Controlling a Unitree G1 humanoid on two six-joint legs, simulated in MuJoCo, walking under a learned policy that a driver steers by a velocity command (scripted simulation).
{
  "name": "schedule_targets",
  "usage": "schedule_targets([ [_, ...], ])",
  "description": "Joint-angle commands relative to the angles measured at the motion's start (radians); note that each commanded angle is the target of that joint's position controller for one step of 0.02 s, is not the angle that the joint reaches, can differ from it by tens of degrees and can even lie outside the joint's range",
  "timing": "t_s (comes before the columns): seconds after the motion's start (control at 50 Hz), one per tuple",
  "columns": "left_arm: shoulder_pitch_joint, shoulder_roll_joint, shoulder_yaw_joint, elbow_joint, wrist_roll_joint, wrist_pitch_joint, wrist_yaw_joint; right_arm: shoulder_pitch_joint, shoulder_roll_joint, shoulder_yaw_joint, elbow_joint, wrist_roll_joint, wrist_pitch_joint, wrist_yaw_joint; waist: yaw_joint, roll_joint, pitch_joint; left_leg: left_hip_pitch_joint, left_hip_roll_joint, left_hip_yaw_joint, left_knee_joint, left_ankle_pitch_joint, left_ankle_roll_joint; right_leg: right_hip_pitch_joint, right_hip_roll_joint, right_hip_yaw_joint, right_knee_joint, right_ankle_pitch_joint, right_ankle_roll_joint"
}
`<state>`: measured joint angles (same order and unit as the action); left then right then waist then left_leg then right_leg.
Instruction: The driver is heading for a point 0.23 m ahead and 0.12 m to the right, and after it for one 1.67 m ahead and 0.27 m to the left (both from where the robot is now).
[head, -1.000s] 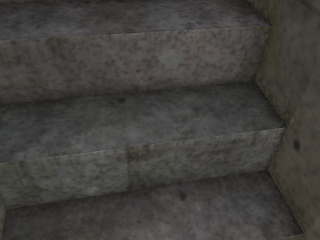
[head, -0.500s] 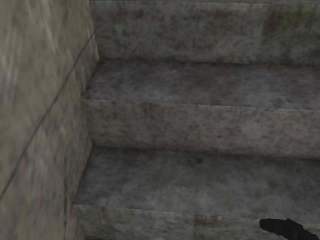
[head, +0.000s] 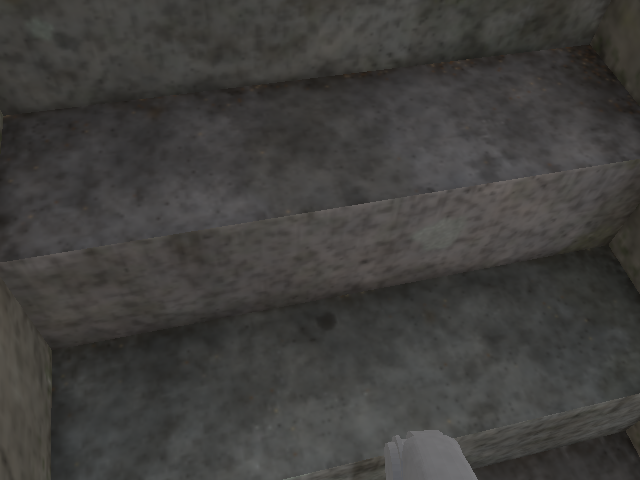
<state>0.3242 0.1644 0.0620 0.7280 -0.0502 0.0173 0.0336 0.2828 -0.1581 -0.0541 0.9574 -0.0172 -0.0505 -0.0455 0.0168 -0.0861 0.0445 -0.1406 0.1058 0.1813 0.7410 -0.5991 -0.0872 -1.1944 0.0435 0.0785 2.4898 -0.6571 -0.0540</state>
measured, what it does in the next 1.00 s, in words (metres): climbs, turning left: right foot 0.21 m higher, then left foot 0.22 m higher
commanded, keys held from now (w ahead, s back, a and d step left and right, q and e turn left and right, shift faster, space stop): w+e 0.12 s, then w+q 0.88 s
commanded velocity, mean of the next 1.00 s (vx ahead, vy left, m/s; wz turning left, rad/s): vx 0.47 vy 0.00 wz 0.19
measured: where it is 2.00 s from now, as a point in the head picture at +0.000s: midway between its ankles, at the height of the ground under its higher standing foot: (301, 143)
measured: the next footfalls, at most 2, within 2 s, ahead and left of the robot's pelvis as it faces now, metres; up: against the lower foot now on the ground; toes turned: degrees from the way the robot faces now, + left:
right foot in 0.12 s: +0.21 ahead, -0.12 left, +0.21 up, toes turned -1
left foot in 0.78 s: +0.44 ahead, +0.08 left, +0.43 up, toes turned +12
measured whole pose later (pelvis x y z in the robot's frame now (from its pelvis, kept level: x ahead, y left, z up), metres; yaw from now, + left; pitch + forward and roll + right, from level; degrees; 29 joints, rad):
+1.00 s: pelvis +0.39 -0.06 +0.46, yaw +17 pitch +2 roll -2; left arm 0.10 0.16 0.00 0.73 -0.01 -0.11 0.03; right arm 0.46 -0.20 -0.03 1.08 -0.04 -0.01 0.03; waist -0.01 0.03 -0.08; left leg -0.43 -0.02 -0.09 0.68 -0.39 0.15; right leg -1.17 -0.07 0.04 2.15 -0.10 -0.04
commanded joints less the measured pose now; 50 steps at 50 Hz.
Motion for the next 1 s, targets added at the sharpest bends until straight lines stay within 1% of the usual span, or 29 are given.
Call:
schedule_targets([
  [0.02, -0.279, -0.054, -0.099, -0.394, 0.031, -0.035, -0.093, -0.195, -0.141, -0.003, -0.047, 0.052, 0.000, -0.037, 0.160, 0.371, 0.080, 0.002, 0.274, -0.118, -0.499, 1.193, 0.121, -0.264, -0.200, 0.107, -0.107, 0.015, 0.028],
  [0.04, -0.310, 0.000, -0.095, -0.450, 0.040, -0.017, -0.101, -0.329, -0.196, -0.011, -0.109, 0.083, -0.014, -0.060, 0.240, 0.280, 0.153, -0.254, 0.241, 0.019, -0.569, 1.319, 0.099, -0.070, -0.259, -0.016, -0.498, 0.014, 0.042],
  [0.06, -0.236, 0.028, -0.092, -0.417, 0.060, 0.007, -0.096, -0.416, -0.319, -0.046, -0.198, 0.086, -0.009, -0.086, 0.272, 0.119, 0.042, -0.375, 0.202, 0.062, -0.609, 1.560, 0.115, 0.329, -0.206, -0.154, -0.808, 0.163, 0.029],
  [0.08, -0.304, 0.034, -0.095, -0.419, 0.031, 0.034, -0.082, -0.219, -0.472, -0.080, -0.201, 0.087, 0.000, -0.092, 0.185, 0.129, -0.118, -0.300, 0.240, -0.047, -0.624, 1.864, 0.201, 0.624, -0.108, -0.236, -0.978, 0.004, -0.016],
  [0.12, -0.062, 0.272, 0.027, -0.357, 0.078, 0.060, -0.056, 0.003, -0.511, -0.092, -0.157, 0.090, 0.000, -0.086, 0.239, 0.201, -0.354, 0.010, 0.308, -0.114, -0.177, 2.914, 0.330, 0.893, 0.146, -0.203, -1.054, -0.116, -0.115],
  [0.14, -0.096, 0.327, 0.053, -0.354, 0.100, 0.047, -0.058, 0.101, -0.433, -0.069, -0.154, 0.105, -0.028, -0.058, 0.191, 0.037, -0.414, -0.198, 0.234, -0.261, 0.181, 2.954, 0.312, 1.072, 0.110, 0.121, -1.290, -0.175, -0.256],
  [0.16, 0.066, 0.339, 0.043, -0.341, 0.116, 0.048, -0.028, -0.029, -0.405, -0.046, -0.231, 0.101, -0.068, -0.006, 0.236, -0.185, -0.487, -0.463, -0.079, -0.246, 0.804, 1.484, 0.242, 1.217, -0.184, 0.844, -1.848, -0.142, -0.424],
  [0.18, 0.100, 0.289, 0.007, -0.264, 0.164, 0.025, -0.009, -0.061, -0.324, -0.043, -0.150, 0.071, -0.085, 0.047, 0.214, -0.321, -0.648, -0.503, -0.258, -0.378, 1.377, 0.616, 0.206, 1.228, -0.305, 1.160, -2.164, -0.045, -0.485],
  [0.22, 0.185, 0.155, -0.024, -0.113, 0.089, -0.005, -0.027, -0.204, -0.060, 0.036, -0.287, 0.029, -0.081, 0.058, 0.117, -0.056, -0.320, -0.828, -0.240, -0.422, 1.596, 0.528, 0.244, 1.032, -0.280, 0.789, -1.977, -0.135, -0.317],
  [0.24, 0.127, 0.120, -0.029, -0.056, 0.086, -0.013, -0.042, -0.269, 0.045, 0.081, -0.348, 0.016, -0.067, 0.051, 0.058, 0.025, -0.139, -0.925, -0.229, -0.385, 1.666, 0.521, 0.270, 0.895, -0.261, 0.589, -1.931, -0.053, -0.215],
  [0.26, 0.221, 0.090, -0.019, -0.011, 0.066, -0.048, -0.060, -0.347, 0.056, 0.097, -0.385, -0.033, -0.077, 0.042, 0.122, 0.034, -0.081, -0.916, -0.252, -0.374, 1.515, 0.469, 0.257, 1.029, -0.135, 0.378, -1.904, 0.364, -0.151],
  [0.28, 0.083, 0.091, -0.005, -0.038, 0.034, -0.047, -0.075, -0.223, 0.030, 0.083, -0.320, -0.030, -0.084, 0.037, 0.071, 0.041, -0.093, -0.976, -0.288, -0.388, 1.499, 0.311, 0.209, 1.141, -0.158, 0.279, -1.886, 0.741, -0.190],
  [0.3, 0.039, 0.133, 0.014, -0.075, 0.060, -0.069, -0.068, -0.195, -0.100, 0.039, -0.303, -0.004, -0.093, 0.040, 0.049, 0.053, -0.080, -1.027, -0.288, -0.346, 1.515, 0.117, 0.165, 1.183, -0.198, 0.273, -1.851, 1.038, -0.185],
  [0.32, 0.123, 0.035, -0.011, 0.000, 0.067, -0.080, -0.079, -0.207, 0.028, 0.085, -0.349, 0.018, -0.089, 0.070, 0.040, 0.114, -0.155, -0.990, -0.250, -0.419, 1.448, 0.292, 0.185, 1.238, -0.194, 0.195, -1.892, 0.977, -0.098],
  [0.38, 0.170, -0.005, -0.014, 0.084, 0.096, -0.074, -0.075, -0.182, 0.124, 0.112, -0.324, 0.067, -0.035, 0.087, 0.010, 0.069, -0.127, -1.120, -0.237, -0.365, 1.649, 0.371, 0.191, 1.105, -0.231, 0.173, -1.991, 0.750, -0.040],
  [0.46, 0.025, 0.037, -0.021, 0.128, 0.143, -0.042, -0.063, -0.300, 0.141, 0.126, -0.393, 0.035, -0.001, 0.047, -0.051, -0.042, 0.012, -1.274, -0.176, -0.266, 1.692, 0.582, 0.157, 0.737, -0.276, 0.039, -2.139, 0.360, -0.039],
  [0.54, 0.203, 0.063, -0.028, 0.243, 0.112, -0.054, -0.003, -0.684, 0.206, 0.167, -0.488, 0.004, -0.015, 0.019, 0.093, -0.129, 0.019, -1.332, -0.106, -0.072, 1.408, 0.577, 0.170, 0.727, -0.331, 0.071, -2.376, 0.379, -0.052],
  [0.6, 0.385, 0.135, 0.001, 0.366, 0.079, -0.043, 0.020, -0.603, 0.214, 0.161, -0.414, 0.020, -0.014, 0.014, 0.118, -0.152, -0.024, -1.454, -0.058, -0.111, 1.390, 0.378, 0.177, 1.180, -0.365, 0.033, -2.395, 0.545, -0.096],
  [0.62, 0.400, 0.104, -0.002, 0.391, 0.048, -0.050, 0.028, -0.665, 0.227, 0.165, -0.422, 0.020, -0.020, 0.030, 0.128, -0.103, -0.020, -1.454, -0.053, -0.135, 1.310, 0.280, 0.188, 1.247, -0.372, -0.003, -2.383, 0.718, -0.099],
  [0.68, 0.283, 0.112, -0.040, 0.403, 0.046, -0.080, 0.039, -0.602, 0.144, 0.140, -0.417, 0.011, 0.000, 0.055, 0.020, -0.035, -0.218, -0.684, -0.219, 0.191, 0.914, 0.110, 0.228, 1.051, -0.351, -0.236, -2.291, 2.481, -0.075],
  [0.7, 0.217, 0.271, -0.010, 0.346, 0.062, -0.087, 0.040, -0.353, 0.083, 0.115, -0.350, -0.008, 0.021, 0.051, -0.075, -0.191, -0.281, -0.582, -0.257, 0.167, 0.781, -0.074, 0.211, 1.173, -0.408, -0.196, -2.167, 2.906, -0.145],
  [0.72, 0.152, 0.305, -0.004, 0.312, 0.034, -0.086, 0.027, -0.268, 0.012, 0.089, -0.325, -0.020, 0.029, 0.054, -0.110, -0.194, -0.333, -0.468, -0.276, 0.098, 0.536, -0.115, 0.218, 1.273, -0.422, -0.206, -1.985, 3.020, -0.186],
  [0.76, 0.330, 0.239, -0.011, 0.333, 0.041, -0.127, -0.003, -0.112, -0.076, 0.045, -0.251, 0.020, 0.065, 0.032, -0.120, 0.026, -0.490, 0.082, -0.129, -0.380, 0.224, -0.196, 0.362, 0.873, -0.325, -0.053, -1.653, 2.594, -0.145],
  [0.78, 0.206, 0.236, -0.006, 0.321, 0.056, -0.155, -0.048, 0.138, -0.140, 0.016, -0.151, 0.018, 0.086, 0.013, -0.220, 0.259, -0.520, 0.195, 0.026, -0.799, -0.180, -0.133, 0.478, 0.719, -0.148, -0.057, -1.266, 1.078, -0.141],
  [0.8, 0.098, 0.157, 0.006, 0.299, 0.046, -0.161, -0.075, 0.138, -0.182, 0.001, -0.110, -0.017, 0.089, 0.006, -0.175, 0.356, -0.468, 0.085, 0.158, -1.122, -0.356, -0.131, 0.559, 0.508, -0.012, 0.083, -0.712, 0.591, -0.053],
  [0.86, -0.174, -0.059, -0.052, 0.056, 0.061, -0.145, -0.039, 0.066, -0.079, 0.004, 0.009, 0.027, 0.008, 0.051, -0.052, 0.059, -0.075, -0.264, 0.036, -0.784, -0.307, -0.158, 0.354, 0.138, -0.029, 0.022, -0.291, 0.448, -0.056],
  [0.9, -0.061, -0.087, -0.071, 0.039, 0.042, -0.135, -0.015, -0.100, 0.013, 0.030, 0.001, 0.021, -0.002, 0.083, 0.064, 0.039, -0.002, -0.411, -0.022, -0.574, -0.267, -0.057, 0.287, 0.109, -0.071, -0.009, -0.252, 0.436, -0.040],
  [0.94, -0.075, -0.083, -0.081, 0.005, 0.043, -0.133, -0.008, -0.079, -0.014, 0.025, 0.024, 0.013, 0.012, 0.089, 0.088, 0.055, -0.006, -0.436, -0.036, -0.432, -0.304, 0.071, 0.287, 0.077, -0.129, -0.059, -0.395, 0.492, 0.002],
  [1.0, -0.160, -0.060, -0.109, -0.016, 0.038, -0.123, -0.008, -0.043, -0.058, 0.040, 0.001, -0.059, 0.009, 0.080, 0.075, 0.245, -0.018, -0.495, 0.022, -0.491, -0.386, 0.102, 0.341, -0.042, -0.121, -0.097, -0.195, 0.618, 0.038],
])
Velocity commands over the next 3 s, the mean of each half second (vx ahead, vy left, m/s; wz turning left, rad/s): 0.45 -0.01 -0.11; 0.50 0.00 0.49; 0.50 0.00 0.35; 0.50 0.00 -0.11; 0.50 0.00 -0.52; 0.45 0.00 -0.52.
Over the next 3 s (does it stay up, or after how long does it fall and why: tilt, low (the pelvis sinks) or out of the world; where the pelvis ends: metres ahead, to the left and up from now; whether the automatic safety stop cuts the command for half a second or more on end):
stays up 0.98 0.17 1.00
